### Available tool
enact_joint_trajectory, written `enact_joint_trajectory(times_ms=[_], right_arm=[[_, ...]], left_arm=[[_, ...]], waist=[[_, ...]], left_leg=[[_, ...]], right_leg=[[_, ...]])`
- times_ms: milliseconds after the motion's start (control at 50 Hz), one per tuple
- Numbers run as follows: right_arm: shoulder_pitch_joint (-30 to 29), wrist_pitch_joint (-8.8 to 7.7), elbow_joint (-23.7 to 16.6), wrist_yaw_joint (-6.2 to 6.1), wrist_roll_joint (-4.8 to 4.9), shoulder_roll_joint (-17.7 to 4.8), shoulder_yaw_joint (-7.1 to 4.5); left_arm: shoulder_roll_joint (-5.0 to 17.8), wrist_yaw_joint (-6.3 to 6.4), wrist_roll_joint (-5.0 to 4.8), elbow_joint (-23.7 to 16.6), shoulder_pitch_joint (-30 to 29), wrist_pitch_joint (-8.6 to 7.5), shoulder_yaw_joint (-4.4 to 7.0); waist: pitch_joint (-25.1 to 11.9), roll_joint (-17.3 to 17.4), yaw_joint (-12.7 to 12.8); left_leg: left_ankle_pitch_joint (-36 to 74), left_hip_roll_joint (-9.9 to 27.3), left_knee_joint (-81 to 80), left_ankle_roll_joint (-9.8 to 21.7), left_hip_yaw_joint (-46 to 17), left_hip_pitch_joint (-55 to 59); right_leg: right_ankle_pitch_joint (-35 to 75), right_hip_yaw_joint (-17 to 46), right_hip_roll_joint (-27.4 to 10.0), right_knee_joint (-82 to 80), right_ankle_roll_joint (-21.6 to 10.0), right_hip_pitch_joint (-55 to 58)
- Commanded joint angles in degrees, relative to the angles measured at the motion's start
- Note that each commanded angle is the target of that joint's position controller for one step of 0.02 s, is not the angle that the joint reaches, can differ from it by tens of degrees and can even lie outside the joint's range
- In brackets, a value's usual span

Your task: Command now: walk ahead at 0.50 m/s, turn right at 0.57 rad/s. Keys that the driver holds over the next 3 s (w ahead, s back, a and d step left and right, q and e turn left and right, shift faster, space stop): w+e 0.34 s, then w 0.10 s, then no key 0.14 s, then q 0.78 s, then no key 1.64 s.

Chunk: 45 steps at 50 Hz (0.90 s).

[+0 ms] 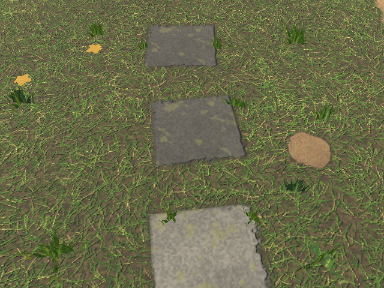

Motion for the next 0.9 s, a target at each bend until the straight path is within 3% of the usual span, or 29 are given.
enact_joint_trajectory(times_ms=[20, 80, 100, 120, 140, 160, 180, 200, 220, 240, 260, 300, 340, 420, 480, 520, 560, 580, 600, 620, 640, 660, 680, 700, 720, 740, 800, 840, 900], right_arm=[[-0.92, 0.34, -3.05, -0.29, 0.92, -10.38, -2.22], [-1.83, 1.61, -3.67, -0.48, 1.61, -12.73, -2.94], [-2.60, 2.16, -3.99, -0.56, 1.78, -13.16, -3.02], [-2.50, 2.26, -4.39, -0.68, 1.48, -12.20, -2.56], [-0.41, 1.66, -6.50, -0.44, -0.93, -6.40, -0.82], [0.83, -0.81, -9.28, 0.32, -0.38, -3.22, 0.71], [-6.80, -2.68, -10.65, 1.06, 2.09, -8.07, -0.40], [-8.92, -3.64, -11.46, 1.29, 2.87, -8.18, -0.33], [-8.31, -3.88, -10.43, 0.77, 1.65, -7.78, -0.38], [-7.37, -3.38, -9.81, 0.44, 0.51, -8.62, -1.00], [-6.32, -2.51, -9.70, 0.58, 0.29, -8.76, -1.25], [-6.48, -1.24, -10.36, 0.58, -0.40, -7.24, -1.12], [-10.24, -0.72, -11.91, 0.38, -0.89, -5.91, -0.72], [-17.04, -1.16, -13.55, 1.36, -0.42, -3.46, 0.58], [-20.82, -1.79, -15.12, 2.19, -0.21, -4.07, 0.77], [-20.98, -2.35, -15.70, 2.71, -0.61, -5.18, 0.48], [-18.33, -2.77, -15.07, 3.02, -0.88, -6.45, 0.02], [-14.51, -2.98, -13.89, 2.96, -1.15, -7.08, -0.32], [-9.68, -3.23, -12.51, 2.85, -1.77, -8.62, -0.78], [-4.58, -3.37, -12.00, 2.81, -2.90, -12.05, -1.27], [-0.70, -2.18, -10.49, 2.89, -2.41, -11.23, -0.99], [0.71, -1.22, -9.54, 3.39, -0.02, -7.73, -0.09], [-3.96, -0.39, -10.70, 3.48, 1.04, -7.17, 0.21], [-7.95, 0.44, -11.83, 3.29, 0.76, -6.37, 0.61], [-10.57, 1.08, -12.51, 2.99, 0.32, -6.82, 0.58], [-11.36, 1.64, -12.75, 2.62, -0.12, -8.35, 0.02], [-11.66, 2.89, -13.13, 1.82, -0.51, -9.84, -0.99], [-11.35, 3.54, -13.51, 1.13, 0.17, -10.56, -1.60], [-11.40, 4.76, -14.04, 0.27, 0.71, -10.60, -1.99]], left_arm=[[1.97, -1.24, -0.02, -6.18, -6.44, -0.53, -0.15], [4.89, -1.63, -0.05, -6.87, -2.47, -0.17, 1.28], [6.95, -1.49, -0.27, -5.34, 4.37, -0.08, 2.57], [10.68, -0.65, -0.41, -2.51, 14.41, 0.19, 4.70], [16.86, 0.69, -0.61, -1.22, 19.21, 0.69, 6.29], [18.82, 0.27, -0.16, -3.62, 17.07, -0.35, 5.73], [13.51, -0.24, 0.28, -3.57, 17.31, -1.20, 4.09], [11.22, -0.22, 0.33, -3.32, 15.21, -1.94, 3.43], [9.46, -0.14, 0.18, -4.04, 10.86, -2.28, 2.89], [7.54, 0.02, 0.47, -4.90, 7.39, -2.40, 2.23], [6.86, 0.28, 1.02, -5.70, 5.86, -2.42, 1.86], [7.80, 0.90, 0.74, -5.63, 6.49, -2.73, 2.04], [9.32, 1.81, 0.48, -5.15, 8.49, -2.80, 2.45], [8.39, 2.62, 0.40, -3.73, 11.54, -2.51, 2.06], [8.26, 2.63, 0.48, -1.57, 14.58, -2.39, 1.86], [7.88, 2.94, 0.63, -0.54, 15.95, -1.80, 1.70], [7.90, 3.31, 0.93, -0.31, 15.37, -1.23, 1.64], [7.80, 3.42, 0.92, -0.63, 13.91, -1.01, 1.53], [7.22, 3.41, 1.13, -1.15, 12.94, -1.00, 1.22], [4.82, 3.34, 2.20, -2.12, 16.28, -1.28, 0.32], [2.26, 3.05, 1.61, 0.11, 25.27, -1.54, -0.72], [6.42, 2.63, 1.10, 0.85, 25.61, -1.26, -0.07], [8.89, 2.71, 0.63, -0.54, 19.13, -0.54, 0.61], [8.93, 3.09, 0.92, -1.87, 13.60, 0.24, 0.74], [8.53, 3.51, 1.36, -2.91, 10.74, 0.97, 0.92], [7.90, 3.97, 1.48, -3.52, 10.06, 1.60, 1.03], [4.67, 5.12, 1.41, -2.87, 11.94, 1.99, 0.43], [4.84, 5.35, 1.39, -2.85, 11.16, 1.97, 0.45], [5.14, 5.04, 1.32, -3.72, 7.97, 1.89, 0.47]], waist=[[3.95, 4.45, 0.50], [-0.23, 7.17, 4.46], [-3.86, 7.03, 8.59], [-9.02, 5.02, 13.36], [-12.97, -7.32, 11.88], [-21.72, -12.47, 8.01], [-18.47, -4.77, 11.49], [-11.64, -3.45, 10.29], [-7.84, 1.55, 7.36], [-5.73, 1.12, 5.13], [-5.10, 0.00, 3.67], [-4.46, 0.35, 3.01], [-2.91, 0.55, 3.74], [-1.38, -2.01, 7.08], [0.52, -2.74, 8.86], [-0.33, -3.12, 8.88], [-2.01, -4.20, 7.32], [-3.56, -4.44, 5.07], [-6.84, -3.21, 2.69], [-15.19, 3.33, 2.92], [-24.05, 16.05, 3.74], [-26.05, 13.97, 3.16], [-18.02, 9.80, 2.60], [-12.09, 6.24, 2.68], [-7.95, 5.07, 3.50], [-6.26, 6.30, 4.45], [-7.06, 9.97, 5.74], [-9.51, 10.08, 5.38], [-8.60, 10.10, 4.51]], left_leg=[[23.02, 17.40, -2.78, 8.02, -3.77, 0.96], [48.07, 17.61, 8.61, 6.30, -1.09, 3.76], [53.96, 16.40, 18.33, 5.31, 0.18, 2.27], [48.66, 14.06, 32.23, 3.04, 1.18, -5.62], [11.97, 8.68, 52.55, -0.12, 1.18, -26.04], [-19.77, -1.79, 66.53, -1.70, -12.20, -42.25], [-16.18, 1.04, 68.74, -0.31, -18.62, -49.07], [-10.94, 3.42, 65.46, 1.19, -17.88, -50.80], [-6.54, 5.98, 60.26, 1.32, -18.13, -47.04], [-4.04, 7.57, 55.47, 0.95, -18.34, -42.53], [-2.46, 8.26, 53.47, 0.51, -18.63, -39.02], [-0.37, 7.76, 48.63, -1.22, -17.66, -37.05], [5.20, 6.62, 41.48, -2.85, -16.91, -38.29], [21.49, 4.04, 23.81, -3.04, -15.49, -34.11], [25.87, 2.42, 18.21, -1.72, -15.02, -32.12], [23.83, 1.44, 15.41, -0.05, -15.22, -32.28], [20.17, 0.66, 14.04, 1.73, -15.18, -29.82], [21.31, -0.16, 11.90, 2.93, -14.20, -25.27], [31.56, 1.18, 10.77, 4.45, -14.05, -17.58], [52.64, 10.48, 17.22, 9.42, -22.53, -0.48], [61.50, 22.50, 17.19, 20.31, -38.59, 14.91], [48.38, 22.72, 13.68, 21.32, -45.54, 14.52], [36.07, 19.88, 11.20, 18.69, -42.34, 7.67], [28.90, 17.20, 9.00, 16.61, -38.72, 0.00], [24.14, 15.81, 6.95, 15.63, -36.88, -7.10], [20.91, 13.92, 5.08, 14.64, -35.46, -12.25], [20.21, 10.37, 3.48, 13.74, -31.63, -17.59], [16.40, 10.26, 3.11, 13.74, -32.22, -17.77], [4.38, 9.59, 1.87, 12.80, -34.34, -19.99]], right_leg=[[-1.92, -2.35, 0.75, -4.12, -1.51, -0.96], [-10.36, -6.87, 5.85, -5.10, -4.77, 8.59], [-10.33, -8.30, 8.63, -7.20, -6.47, 17.57], [-7.41, -6.67, 10.36, -10.22, -8.77, 33.44], [-8.73, 14.77, -2.31, -11.90, -14.06, 50.66], [-19.26, 46.88, -12.72, -22.79, -24.03, 61.53], [-18.76, 43.64, -12.11, -26.70, -20.69, 60.35], [-14.77, 34.87, -10.14, -26.30, -18.45, 53.58], [-9.56, 28.25, -7.40, -26.21, -16.30, 44.71], [-4.02, 23.48, -5.39, -26.85, -15.03, 37.68], [-1.36, 21.64, -4.28, -28.18, -14.79, 33.32], [3.69, 18.96, -3.17, -29.57, -15.35, 29.11], [5.34, 16.28, -1.85, -30.26, -14.94, 27.19], [0.74, 10.86, 1.33, -30.29, -11.22, 25.45], [3.54, 11.50, 0.19, -28.18, -10.02, 27.17], [9.78, 12.77, -1.11, -23.38, -8.89, 32.35], [15.34, 14.48, -2.06, -18.39, -7.63, 35.96], [19.99, 14.26, -1.00, -14.45, -6.54, 36.49], [22.36, 12.09, 1.91, -7.98, -4.52, 35.65], [9.19, 10.51, 5.85, 5.15, -1.72, 26.36], [-29.46, 6.89, 12.01, 24.36, 2.96, 13.23], [-38.99, 9.28, 10.64, 29.04, 3.91, 9.51], [-35.75, 8.29, 8.08, 31.23, 4.73, 5.98], [-32.83, 6.13, 6.78, 29.53, 5.11, 4.65], [-30.41, 5.41, 5.68, 26.33, 5.09, 5.09], [-28.84, 4.89, 5.20, 22.39, 4.83, 7.74], [-28.08, 2.85, 6.99, 10.35, 5.06, 14.50], [-23.14, 3.26, 7.43, 6.12, 5.12, 16.95], [-18.59, 3.83, 7.95, 1.05, 4.90, 18.53]])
